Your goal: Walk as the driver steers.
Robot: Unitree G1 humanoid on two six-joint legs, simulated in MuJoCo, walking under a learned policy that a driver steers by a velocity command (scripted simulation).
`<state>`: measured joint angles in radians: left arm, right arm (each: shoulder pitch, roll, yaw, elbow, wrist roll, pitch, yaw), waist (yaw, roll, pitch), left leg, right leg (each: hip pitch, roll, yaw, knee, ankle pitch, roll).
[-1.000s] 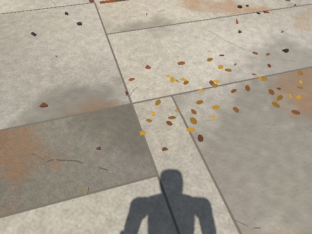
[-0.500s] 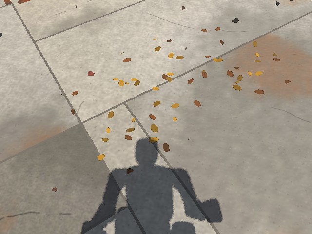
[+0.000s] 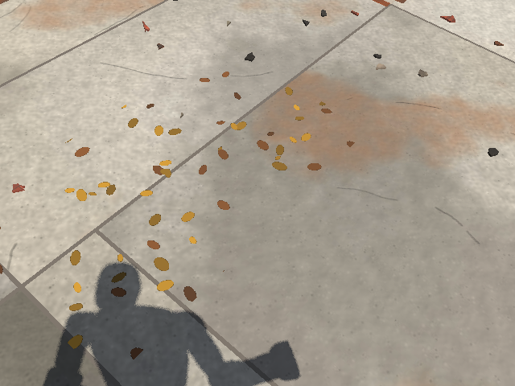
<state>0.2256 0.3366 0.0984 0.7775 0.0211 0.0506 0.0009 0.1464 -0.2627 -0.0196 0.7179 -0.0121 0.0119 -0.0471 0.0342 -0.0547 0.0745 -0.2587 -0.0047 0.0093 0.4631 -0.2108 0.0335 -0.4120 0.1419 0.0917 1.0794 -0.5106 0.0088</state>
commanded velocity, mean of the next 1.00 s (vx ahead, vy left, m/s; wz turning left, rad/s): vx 0.00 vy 0.00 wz -0.55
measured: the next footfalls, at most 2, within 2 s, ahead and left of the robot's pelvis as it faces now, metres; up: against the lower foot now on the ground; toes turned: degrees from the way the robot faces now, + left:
right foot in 0.36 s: +0.01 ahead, -0.12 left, +0.00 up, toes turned -13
left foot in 0.92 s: +0.09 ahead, +0.05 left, +0.00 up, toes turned -34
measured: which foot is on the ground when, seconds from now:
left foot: down 0.00-0.36, up 0.38-0.90, down 0.92-1.00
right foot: up 0.00-0.34, down 0.36-0.90, up 0.92-1.00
